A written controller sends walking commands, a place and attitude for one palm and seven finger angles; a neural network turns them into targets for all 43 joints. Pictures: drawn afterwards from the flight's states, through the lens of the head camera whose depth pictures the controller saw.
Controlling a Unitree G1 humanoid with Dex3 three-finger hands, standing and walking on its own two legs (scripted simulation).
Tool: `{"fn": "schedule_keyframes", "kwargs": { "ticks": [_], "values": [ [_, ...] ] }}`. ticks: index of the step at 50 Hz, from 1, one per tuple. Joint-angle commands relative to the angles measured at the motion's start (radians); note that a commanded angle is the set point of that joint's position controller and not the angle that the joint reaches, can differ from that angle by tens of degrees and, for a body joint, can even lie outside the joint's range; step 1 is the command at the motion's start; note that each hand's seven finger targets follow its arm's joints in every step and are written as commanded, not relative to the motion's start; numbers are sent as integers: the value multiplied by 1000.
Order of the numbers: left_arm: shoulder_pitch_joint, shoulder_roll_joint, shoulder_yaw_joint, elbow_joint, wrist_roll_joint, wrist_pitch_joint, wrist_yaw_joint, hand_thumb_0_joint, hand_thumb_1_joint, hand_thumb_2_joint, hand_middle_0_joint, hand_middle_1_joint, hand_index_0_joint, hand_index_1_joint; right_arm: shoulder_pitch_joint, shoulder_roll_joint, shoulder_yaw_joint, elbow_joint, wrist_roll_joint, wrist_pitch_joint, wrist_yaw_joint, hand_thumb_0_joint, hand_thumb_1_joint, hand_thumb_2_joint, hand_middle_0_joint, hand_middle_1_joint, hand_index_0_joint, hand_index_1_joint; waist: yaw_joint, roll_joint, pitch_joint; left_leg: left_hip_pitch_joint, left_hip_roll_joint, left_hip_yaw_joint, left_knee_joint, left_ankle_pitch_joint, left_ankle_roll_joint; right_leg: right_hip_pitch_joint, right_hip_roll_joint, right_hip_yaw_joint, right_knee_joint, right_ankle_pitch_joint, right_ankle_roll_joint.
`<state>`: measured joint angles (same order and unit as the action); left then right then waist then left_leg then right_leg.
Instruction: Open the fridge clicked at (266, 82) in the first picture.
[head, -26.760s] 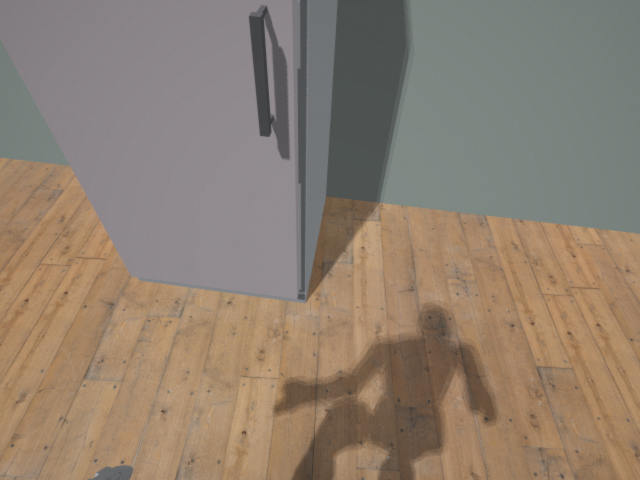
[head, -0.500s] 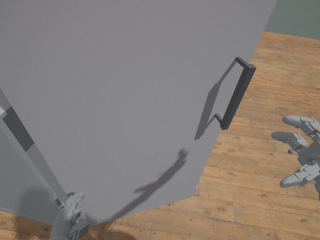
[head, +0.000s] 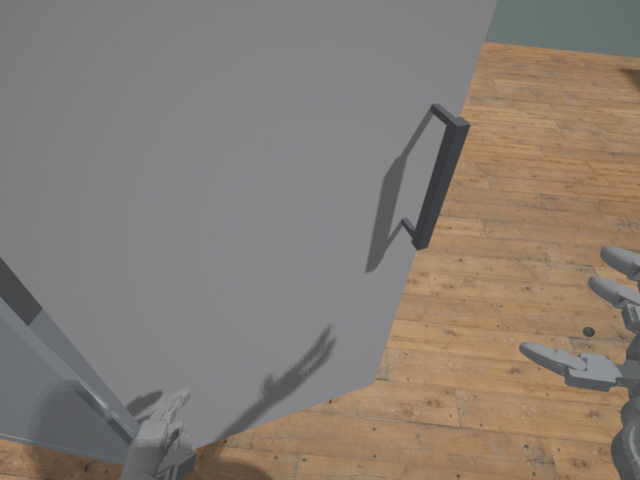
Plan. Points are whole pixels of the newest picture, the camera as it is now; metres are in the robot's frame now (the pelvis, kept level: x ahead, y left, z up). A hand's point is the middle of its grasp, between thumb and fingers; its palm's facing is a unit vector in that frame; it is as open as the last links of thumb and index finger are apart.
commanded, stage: draw the hand back to the body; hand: right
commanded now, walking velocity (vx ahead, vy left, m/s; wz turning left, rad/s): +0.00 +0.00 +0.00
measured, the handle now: (428, 183) +0.49 -0.17 +0.13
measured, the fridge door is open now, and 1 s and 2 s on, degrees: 59 59 59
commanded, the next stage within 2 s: step back with the hand held close in 0.80 s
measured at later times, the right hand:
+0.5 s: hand (610, 354) +0.20 -0.27 +0.15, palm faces +0.50 +0.79 -0.35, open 8.1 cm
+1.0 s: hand (608, 352) +0.19 -0.26 +0.16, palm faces +0.50 +0.79 -0.37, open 7.4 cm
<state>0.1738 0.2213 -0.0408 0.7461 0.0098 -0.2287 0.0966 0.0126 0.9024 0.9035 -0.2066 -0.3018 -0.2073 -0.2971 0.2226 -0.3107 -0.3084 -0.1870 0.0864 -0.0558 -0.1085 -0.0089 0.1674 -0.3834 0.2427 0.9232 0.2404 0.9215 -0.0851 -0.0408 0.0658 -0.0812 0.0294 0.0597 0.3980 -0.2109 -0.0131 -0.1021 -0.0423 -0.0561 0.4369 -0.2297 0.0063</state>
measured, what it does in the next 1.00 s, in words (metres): stands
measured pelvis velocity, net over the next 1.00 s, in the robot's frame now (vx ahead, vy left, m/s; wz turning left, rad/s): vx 0.00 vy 0.01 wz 0.00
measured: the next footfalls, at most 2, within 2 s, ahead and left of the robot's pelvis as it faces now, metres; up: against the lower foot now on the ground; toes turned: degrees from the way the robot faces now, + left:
none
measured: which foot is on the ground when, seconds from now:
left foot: down 0.00-1.00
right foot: down 0.00-1.00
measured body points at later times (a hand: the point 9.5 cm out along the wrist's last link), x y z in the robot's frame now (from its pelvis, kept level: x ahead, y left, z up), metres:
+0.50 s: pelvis +0.01 +0.00 +0.00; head -0.01 +0.02 +0.45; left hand +0.21 +0.23 -0.08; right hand +0.17 -0.31 +0.17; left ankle +0.01 +0.13 -0.74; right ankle +0.01 -0.12 -0.74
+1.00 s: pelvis +0.00 +0.01 +0.00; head -0.02 +0.03 +0.45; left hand +0.19 +0.23 -0.09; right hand +0.16 -0.30 +0.18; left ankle +0.01 +0.13 -0.74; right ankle +0.01 -0.12 -0.74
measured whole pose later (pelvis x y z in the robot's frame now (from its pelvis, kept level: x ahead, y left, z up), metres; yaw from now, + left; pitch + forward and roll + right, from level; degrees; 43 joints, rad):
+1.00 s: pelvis +0.00 +0.01 +0.00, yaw +0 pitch -6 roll +1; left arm 0.17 0.23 -0.02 0.71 0.01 -0.15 0.09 0.01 0.90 0.90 -0.21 -0.30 -0.21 -0.30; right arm 0.41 -0.33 -0.36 -0.35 0.06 -0.10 -0.12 0.02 -0.89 -0.90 0.21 0.30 0.21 0.30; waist -0.06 -0.07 0.05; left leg -0.07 0.01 0.07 0.37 -0.20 0.00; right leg -0.10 -0.07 -0.04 0.44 -0.23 0.02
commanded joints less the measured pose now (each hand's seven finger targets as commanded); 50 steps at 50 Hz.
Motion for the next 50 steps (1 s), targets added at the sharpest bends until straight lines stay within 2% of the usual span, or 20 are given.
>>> {"fn": "schedule_keyframes", "kwargs": {
  "ticks": [1,3,4,6,9,13,16,19,21,23,25,28,30,33,43,46,47,48,49,50],
  "values": [
    [-150,129,53,-153,7,-37,16,0,900,900,-200,-300,-200,-300,-189,-204,-85,-254,-25,-71,-38,0,-175,-550,225,725,225,725,18,-33,-132,37,-39,-10,-86,63,29,40,17,19,-122,129,-12],
    [-152,127,53,-153,10,-31,12,0,900,900,-200,-300,-200,-300,-151,-206,-90,-280,-28,-69,-38,0,-248,-585,223,683,223,683,11,-74,-151,61,-39,-15,-84,111,32,61,17,18,-120,190,-9],
    [-155,123,50,-156,11,-27,8,0,900,900,-200,-300,-200,-300,-127,-193,-79,-286,-28,-67,-38,0,-284,-603,221,661,221,661,9,-69,-141,65,-39,-12,-85,115,31,59,16,21,-124,200,-6],
    [-156,123,52,-160,11,-16,3,0,900,900,-200,-300,-200,-300,-77,-190,-89,-271,-23,-58,-35,0,-356,-637,219,619,219,619,7,-13,-108,66,-42,-9,-89,120,29,43,13,23,-128,201,-6],
    [-159,120,56,-167,12,2,0,0,900,900,-200,-300,-200,-300,-32,-203,-115,-288,-18,-54,-30,0,-465,-690,215,555,215,555,3,5,-110,81,-40,-10,-91,148,27,43,14,15,-123,217,-9],
    [-161,118,57,-178,13,14,-3,0,900,900,-200,-300,-200,-300,3,-212,-129,-343,-19,-54,-28,0,-610,-760,210,470,210,470,2,-67,-105,85,-35,-17,-94,154,29,43,17,12,-116,222,-6],
    [-156,116,62,-186,14,17,-5,0,900,900,-200,-300,-200,-300,58,-208,-135,-363,-17,-54,-29,0,-719,-813,206,406,206,406,1,-27,-114,86,-36,-15,-91,176,26,49,17,8,-107,238,-9],
    [-154,116,62,-187,14,17,-5,0,900,900,-200,-300,-200,-300,77,-211,-138,-397,-18,-57,-28,0,-827,-865,202,342,202,342,2,-44,-112,87,-34,-16,-87,193,25,47,18,7,-98,255,-10],
    [-155,114,62,-189,14,17,-3,0,900,900,-200,-300,-200,-300,107,-208,-140,-383,-16,-56,-30,0,-900,-900,200,300,200,300,3,-4,-80,64,-36,-15,-96,169,22,41,18,4,-96,223,-14],
    [-155,116,65,-185,14,16,2,0,900,900,-200,-300,-200,-300,79,-214,-140,-395,-19,-60,-30,0,-900,-900,200,300,200,300,8,-22,-88,61,-30,-22,-99,178,21,51,20,-2,-89,221,-17],
    [-154,115,65,-180,12,16,5,0,900,900,-200,-300,-200,-300,73,-199,-129,-366,-19,-60,-31,0,-900,-900,200,300,200,300,11,-1,-62,43,-32,-19,-108,136,19,43,20,-2,-95,183,-18],
    [-155,116,65,-178,13,8,9,0,900,900,-200,-300,-200,-300,47,-218,-139,-393,-24,-70,-36,0,-900,-900,200,300,200,300,8,-45,-83,48,-29,-21,-107,124,20,54,23,-1,-95,176,-19],
    [-158,114,64,-178,14,6,9,0,900,900,-200,-300,-200,-300,76,-207,-135,-363,-21,-69,-36,0,-900,-900,200,300,200,300,4,1,-71,47,-30,-19,-110,116,19,45,23,1,-98,167,-21],
    [-157,113,64,-175,16,3,10,0,900,900,-200,-300,-200,-300,76,-218,-143,-377,-21,-74,-35,0,-900,-900,200,300,200,300,2,-19,-83,54,-25,-25,-110,125,18,52,24,-3,-94,169,-22],
    [-162,109,65,-175,14,-2,11,0,900,900,-200,-300,-200,-300,85,-222,-152,-369,-18,-84,-31,0,-900,-900,200,300,200,300,1,-17,-65,39,-25,-30,-120,92,16,47,23,-5,-95,143,-23],
    [-164,108,64,-179,14,-8,8,0,900,900,-200,-300,-200,-300,57,-200,-120,-399,-21,-92,-30,0,-900,-900,200,300,200,300,6,-11,-73,35,-26,-28,-122,80,14,52,26,-5,-95,134,-24],
    [-149,108,38,-225,-13,15,-4,0,900,900,-200,-300,-200,-300,-128,-370,-268,-459,-33,-136,-41,0,-900,-900,200,300,200,300,53,-76,6,-69,21,-101,-141,114,20,-40,6,9,-60,56,-24],
    [-138,92,41,-189,-1,32,0,0,900,900,-200,-300,-200,-300,67,-231,-166,-340,-35,-129,-28,0,-900,-900,200,300,200,300,64,56,10,-133,59,-103,-135,168,23,-72,-7,22,-11,59,-28],
    [-117,100,50,-210,-3,46,-7,0,900,900,-200,-300,-200,-300,137,-209,-144,-325,-42,-121,-24,0,-900,-900,200,300,200,300,63,129,-31,-159,90,-123,-128,183,28,-65,-2,14,38,63,-28],
    [-111,98,53,-221,-4,58,-10,0,900,900,-200,-300,-200,-300,157,-205,-132,-352,-43,-122,-23,0,-900,-900,200,300,200,300,65,123,-84,-162,117,-141,-116,179,36,-61,0,10,71,64,-27]
  ]
}}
